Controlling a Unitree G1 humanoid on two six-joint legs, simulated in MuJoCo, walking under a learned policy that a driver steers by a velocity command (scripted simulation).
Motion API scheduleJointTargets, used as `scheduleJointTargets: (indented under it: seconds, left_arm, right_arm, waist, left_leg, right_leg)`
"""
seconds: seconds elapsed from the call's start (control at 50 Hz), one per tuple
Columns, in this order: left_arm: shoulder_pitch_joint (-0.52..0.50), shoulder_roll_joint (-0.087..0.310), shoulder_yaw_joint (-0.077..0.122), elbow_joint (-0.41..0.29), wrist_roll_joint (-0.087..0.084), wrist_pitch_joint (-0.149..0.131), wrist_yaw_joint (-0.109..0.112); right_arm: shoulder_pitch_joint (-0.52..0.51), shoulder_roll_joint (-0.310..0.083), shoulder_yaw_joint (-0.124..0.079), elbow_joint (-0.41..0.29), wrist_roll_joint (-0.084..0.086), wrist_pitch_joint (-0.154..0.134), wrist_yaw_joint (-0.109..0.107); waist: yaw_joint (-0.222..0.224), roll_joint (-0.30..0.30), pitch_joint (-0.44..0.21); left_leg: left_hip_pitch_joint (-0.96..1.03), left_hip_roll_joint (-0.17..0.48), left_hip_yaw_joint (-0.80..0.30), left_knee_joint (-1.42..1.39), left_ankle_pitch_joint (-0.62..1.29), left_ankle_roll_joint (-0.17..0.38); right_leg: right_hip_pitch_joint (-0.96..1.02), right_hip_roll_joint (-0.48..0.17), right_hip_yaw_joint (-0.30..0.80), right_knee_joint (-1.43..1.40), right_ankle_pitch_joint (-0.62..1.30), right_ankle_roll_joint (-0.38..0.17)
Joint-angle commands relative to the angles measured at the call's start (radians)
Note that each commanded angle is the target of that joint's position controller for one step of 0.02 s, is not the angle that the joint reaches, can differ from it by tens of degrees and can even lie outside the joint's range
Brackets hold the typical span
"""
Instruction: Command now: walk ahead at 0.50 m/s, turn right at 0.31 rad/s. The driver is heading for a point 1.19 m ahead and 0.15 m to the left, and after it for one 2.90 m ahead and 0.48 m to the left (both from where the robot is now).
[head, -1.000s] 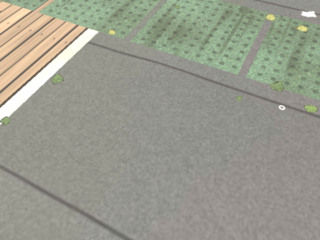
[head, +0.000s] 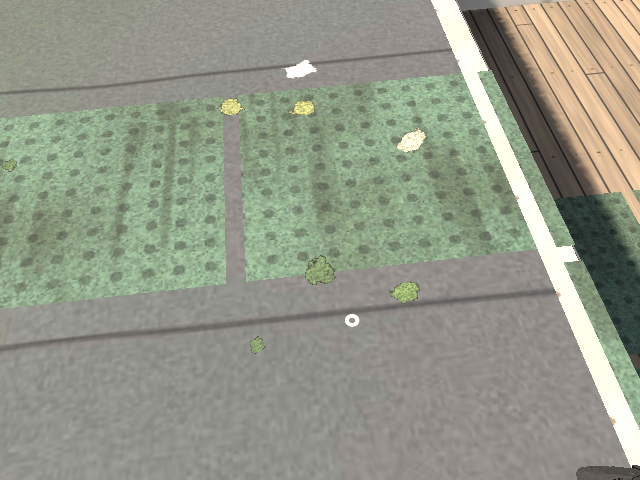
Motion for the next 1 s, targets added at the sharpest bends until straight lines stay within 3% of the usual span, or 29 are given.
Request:
scheduleJointTargets:
  seconds: [0.02, 0.06, 0.12, 0.14, 0.16, 0.18, 0.2, 0.22, 0.24, 0.26, 0.28, 0.3, 0.36, 0.42, 0.5, 0.6, 0.64, 0.66, 0.68, 0.7, 0.72, 0.74, 0.76, 0.78, 0.8, 0.84, 0.88, 0.94, 1.0]
  left_arm:
    - [0.032, 0.168, 0.044, -0.030, -0.006, -0.016, 0.006]
    - [0.058, 0.167, 0.044, -0.011, -0.008, -0.012, 0.006]
    - [0.062, 0.175, 0.049, 0.008, -0.005, 0.000, 0.010]
    - [0.043, 0.172, 0.047, 0.006, -0.006, 0.004, 0.010]
    - [0.038, 0.147, 0.036, 0.001, 0.000, 0.006, 0.010]
    - [0.060, 0.103, 0.016, -0.021, 0.020, 0.005, 0.012]
    - [0.185, 0.034, -0.003, -0.024, -0.005, -0.010, 0.010]
    - [0.131, 0.120, 0.009, -0.014, -0.015, -0.018, 0.008]
    - [0.021, 0.161, 0.022, -0.037, -0.024, -0.022, 0.005]
    - [-0.042, 0.152, 0.018, -0.052, -0.015, -0.025, 0.006]
    - [-0.071, 0.139, 0.020, -0.060, -0.002, -0.028, 0.004]
    - [-0.057, 0.125, 0.022, -0.058, 0.002, -0.027, 0.002]
    - [-0.034, 0.081, 0.013, -0.048, 0.002, -0.015, 0.001]
    - [-0.127, 0.058, 0.002, -0.074, 0.009, -0.016, 0.001]
    - [-0.251, 0.037, -0.008, -0.096, 0.004, -0.030, -0.012]
    - [-0.360, 0.054, -0.004, -0.137, -0.007, -0.042, -0.037]
    - [-0.333, 0.075, 0.004, -0.134, -0.005, -0.046, -0.043]
    - [-0.269, 0.095, 0.015, -0.118, -0.001, -0.047, -0.041]
    - [-0.137, 0.133, 0.036, -0.077, 0.003, -0.046, -0.035]
    - [0.038, 0.188, 0.057, -0.039, 0.015, -0.042, -0.026]
    - [0.117, 0.286, 0.076, -0.022, 0.023, -0.036, -0.023]
    - [0.143, 0.202, 0.057, -0.014, 0.004, -0.031, -0.026]
    - [0.067, 0.164, 0.040, -0.019, 0.001, -0.032, -0.025]
    - [0.005, 0.134, 0.031, -0.026, 0.001, -0.033, -0.023]
    - [-0.048, 0.110, 0.023, -0.026, 0.009, -0.035, -0.027]
    - [-0.091, 0.083, 0.016, -0.025, 0.020, -0.046, -0.030]
    - [-0.094, 0.102, 0.023, -0.010, 0.014, -0.057, -0.028]
    - [-0.065, 0.129, 0.031, 0.021, 0.013, -0.057, -0.015]
    - [-0.028, 0.145, 0.034, 0.048, 0.006, -0.050, -0.006]
  right_arm:
    - [-0.102, -0.058, -0.006, -0.078, 0.015, -0.019, 0.014]
    - [-0.130, -0.078, -0.012, -0.093, 0.015, -0.024, 0.022]
    - [-0.088, -0.101, -0.022, -0.091, 0.015, -0.030, 0.027]
    - [-0.019, -0.115, -0.032, -0.074, 0.012, -0.032, 0.024]
    - [0.102, -0.150, -0.050, -0.044, 0.006, -0.034, 0.018]
    - [0.261, -0.211, -0.064, -0.028, -0.007, -0.035, 0.014]
    - [0.344, -0.256, -0.082, 0.015, -0.001, -0.022, 0.022]
    - [0.348, -0.162, -0.056, 0.014, 0.027, -0.020, 0.027]
    - [0.282, -0.125, -0.043, 0.006, 0.026, -0.015, 0.022]
    - [0.223, -0.114, -0.036, -0.005, 0.013, -0.008, 0.019]
    - [0.189, -0.098, -0.030, -0.005, 0.005, -0.006, 0.018]
    - [0.172, -0.084, -0.024, -0.006, -0.004, -0.009, 0.017]
    - [0.175, -0.091, -0.025, 0.010, 0.010, -0.016, 0.015]
    - [0.196, -0.126, -0.034, 0.032, 0.015, -0.010, 0.005]
    - [0.247, -0.143, -0.036, 0.064, 0.025, 0.002, -0.002]
    - [0.315, -0.160, -0.042, 0.111, 0.033, 0.027, -0.007]
    - [0.308, -0.175, -0.048, 0.119, 0.034, 0.038, -0.013]
    - [0.289, -0.185, -0.050, 0.117, 0.036, 0.042, -0.016]
    - [0.280, -0.172, -0.045, 0.115, 0.034, 0.047, -0.019]
    - [0.277, -0.129, -0.026, 0.095, 0.017, 0.045, -0.020]
    - [0.396, -0.015, 0.010, 0.070, 0.008, 0.026, -0.013]
    - [0.373, -0.077, 0.000, 0.090, 0.023, 0.006, -0.005]
    - [0.280, -0.144, -0.020, 0.060, 0.048, -0.007, 0.002]
    - [0.207, -0.133, -0.017, 0.043, 0.053, -0.012, 0.001]
    - [0.172, -0.122, -0.018, 0.036, 0.036, -0.010, -0.001]
    - [0.206, -0.096, -0.021, 0.051, 0.025, 0.010, -0.003]
    - [0.208, -0.066, -0.017, 0.057, 0.021, 0.028, -0.006]
    - [0.108, -0.049, -0.011, 0.030, 0.013, 0.032, -0.009]
    - [0.006, -0.027, -0.002, 0.009, 0.015, 0.022, 0.000]
  waist:
    - [0.025, -0.108, -0.012]
    - [0.030, -0.111, 0.001]
    - [-0.002, -0.142, 0.000]
    - [-0.045, -0.144, -0.032]
    - [-0.102, -0.122, -0.127]
    - [-0.153, -0.016, -0.287]
    - [-0.114, 0.287, -0.391]
    - [-0.150, 0.185, -0.327]
    - [-0.155, 0.095, -0.187]
    - [-0.134, 0.022, -0.112]
    - [-0.112, 0.006, -0.058]
    - [-0.085, 0.034, -0.055]
    - [-0.062, 0.057, -0.054]
    - [-0.081, 0.030, -0.025]
    - [-0.127, 0.028, -0.002]
    - [-0.146, 0.035, 0.029]
    - [-0.115, 0.046, 0.011]
    - [-0.072, 0.053, -0.028]
    - [-0.004, 0.037, -0.114]
    - [0.067, -0.027, -0.258]
    - [0.023, -0.274, -0.394]
    - [0.056, -0.273, -0.445]
    - [0.051, -0.201, -0.267]
    - [0.027, -0.139, -0.177]
    - [-0.002, -0.098, -0.101]
    - [-0.058, -0.127, -0.072]
    - [-0.075, -0.117, -0.056]
    - [-0.059, -0.088, -0.016]
    - [-0.023, -0.089, 0.005]
  left_leg:
    - [0.142, -0.045, 0.039, -0.115, 0.120, 0.012]
    - [0.107, -0.049, 0.028, -0.164, 0.062, 0.039]
    - [0.145, -0.064, 0.042, -0.199, -0.071, 0.086]
    - [0.243, -0.087, 0.070, -0.232, -0.085, 0.110]
    - [0.434, -0.071, 0.064, -0.226, -0.048, 0.147]
    - [0.732, 0.098, -0.124, -0.179, -0.015, 0.226]
    - [1.021, 0.276, -0.572, -0.302, -0.287, 0.370]
    - [1.005, 0.273, -0.663, -0.384, -0.508, 0.344]
    - [0.885, 0.246, -0.524, -0.402, -0.504, 0.304]
    - [0.762, 0.206, -0.417, -0.418, -0.397, 0.285]
    - [0.667, 0.172, -0.346, -0.444, -0.296, 0.286]
    - [0.611, 0.144, -0.295, -0.464, -0.218, 0.279]
    - [0.547, 0.119, -0.194, -0.513, -0.083, 0.298]
    - [0.542, 0.110, -0.117, -0.550, -0.010, 0.299]
    - [0.544, 0.073, -0.022, -0.550, 0.016, 0.263]
    - [0.665, 0.138, -0.041, -0.497, 0.042, 0.247]
    - [0.714, 0.157, -0.043, -0.440, 0.146, 0.228]
    - [0.716, 0.143, -0.023, -0.364, 0.294, 0.214]
    - [0.681, 0.098, 0.016, -0.209, 0.407, 0.190]
    - [0.518, 0.053, 0.053, 0.047, 0.256, 0.157]
    - [0.108, -0.125, 0.092, 0.439, -0.315, 0.081]
    - [-0.031, -0.133, -0.037, 0.586, -0.608, 0.080]
    - [-0.114, -0.076, -0.037, 0.626, -0.551, 0.091]
    - [-0.106, -0.028, -0.006, 0.585, -0.458, 0.097]
    - [-0.075, 0.001, 0.007, 0.516, -0.394, 0.091]
    - [0.034, 0.033, 0.002, 0.443, -0.323, 0.080]
    - [0.056, 0.038, 0.015, 0.383, -0.281, 0.060]
    - [0.008, 0.044, 0.020, 0.212, -0.135, 0.038]
    - [0.050, 0.018, 0.045, 0.017, 0.026, 0.041]
  right_leg:
    - [-0.077, -0.242, 0.136, -0.103, 0.165, -0.137]
    - [0.010, -0.280, 0.174, -0.060, 0.174, -0.131]
    - [0.102, -0.320, 0.212, 0.006, 0.300, -0.107]
    - [0.107, -0.295, 0.193, 0.078, 0.438, -0.089]
    - [0.073, -0.239, 0.147, 0.234, 0.531, -0.062]
    - [-0.101, -0.163, 0.092, 0.520, 0.330, -0.021]
    - [-0.460, -0.012, 0.016, 0.843, -0.268, 0.053]
    - [-0.590, -0.053, 0.096, 0.945, -0.349, 0.052]
    - [-0.644, -0.099, 0.072, 0.959, -0.262, 0.049]
    - [-0.624, -0.144, 0.027, 0.922, -0.185, 0.052]
    - [-0.605, -0.175, 0.013, 0.859, -0.131, 0.057]
    - [-0.551, -0.201, 0.011, 0.819, -0.094, 0.061]
    - [-0.510, -0.218, -0.020, 0.725, -0.066, 0.084]
    - [-0.546, -0.229, -0.037, 0.557, 0.069, 0.106]
    - [-0.481, -0.198, -0.071, 0.323, 0.270, 0.108]
    - [-0.482, -0.170, -0.073, 0.204, 0.238, 0.073]
    - [-0.427, -0.154, -0.083, 0.174, 0.168, 0.044]
    - [-0.326, -0.129, -0.107, 0.151, 0.151, 0.025]
    - [-0.133, -0.106, -0.131, 0.131, 0.169, -0.005]
    - [0.160, -0.223, -0.012, 0.183, 0.227, -0.062]
    - [0.531, -0.470, 0.441, 0.131, 0.096, -0.224]
    - [0.551, -0.503, 0.642, 0.012, -0.063, -0.258]
    - [0.423, -0.468, 0.503, -0.015, -0.092, -0.210]
    - [0.286, -0.424, 0.378, -0.035, -0.049, -0.181]
    - [0.156, -0.385, 0.297, -0.070, 0.039, -0.165]
    - [0.021, -0.341, 0.205, -0.130, 0.150, -0.153]
    - [-0.034, -0.328, 0.140, -0.174, 0.217, -0.166]
    - [-0.039, -0.314, 0.065, -0.206, 0.270, -0.161]
    - [-0.037, -0.282, -0.006, -0.214, 0.269, -0.128]
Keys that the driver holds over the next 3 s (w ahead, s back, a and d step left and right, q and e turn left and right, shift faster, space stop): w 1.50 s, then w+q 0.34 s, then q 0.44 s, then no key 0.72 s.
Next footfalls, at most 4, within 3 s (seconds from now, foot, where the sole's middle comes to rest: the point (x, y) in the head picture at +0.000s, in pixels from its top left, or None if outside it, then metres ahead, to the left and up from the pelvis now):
0.16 left None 0.28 0.15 -0.78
0.70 right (416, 436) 0.56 -0.11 -0.78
1.22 left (317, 311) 0.86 0.12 -0.78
1.74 right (418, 220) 1.15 -0.14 -0.78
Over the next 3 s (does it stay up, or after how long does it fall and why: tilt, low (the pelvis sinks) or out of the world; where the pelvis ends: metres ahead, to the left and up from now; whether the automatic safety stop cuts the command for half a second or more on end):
stays up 1.26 0.00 -0.01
